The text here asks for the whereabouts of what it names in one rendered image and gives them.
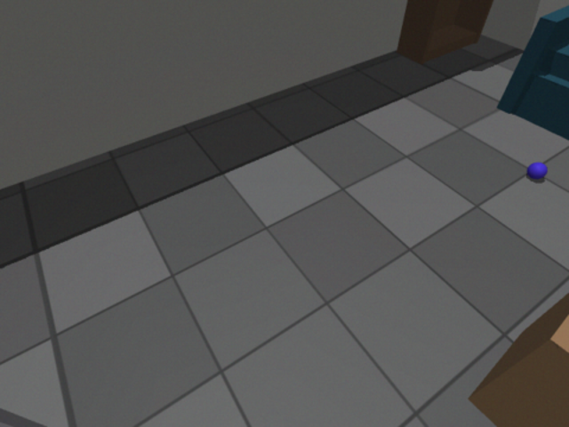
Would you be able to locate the bookshelf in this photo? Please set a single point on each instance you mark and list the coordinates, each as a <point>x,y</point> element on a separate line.
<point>432,28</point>

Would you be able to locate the armchair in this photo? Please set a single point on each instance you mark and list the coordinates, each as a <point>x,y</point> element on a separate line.
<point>538,90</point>

